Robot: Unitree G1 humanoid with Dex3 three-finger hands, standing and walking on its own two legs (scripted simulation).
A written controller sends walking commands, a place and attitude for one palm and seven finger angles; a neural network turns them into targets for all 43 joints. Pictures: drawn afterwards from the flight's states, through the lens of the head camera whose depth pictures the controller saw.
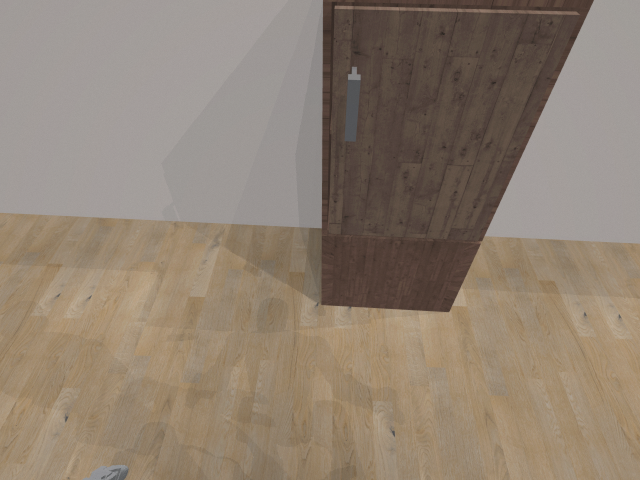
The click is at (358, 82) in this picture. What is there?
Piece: cupboard door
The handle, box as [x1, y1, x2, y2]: [345, 67, 360, 141]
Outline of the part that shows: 352,67 352,73 348,74 345,140 355,141 360,74 356,73 356,67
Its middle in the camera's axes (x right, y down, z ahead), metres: +0.06 -0.28 +0.80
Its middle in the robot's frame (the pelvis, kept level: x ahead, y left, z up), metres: +0.80 -0.02 +0.07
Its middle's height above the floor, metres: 0.85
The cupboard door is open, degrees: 0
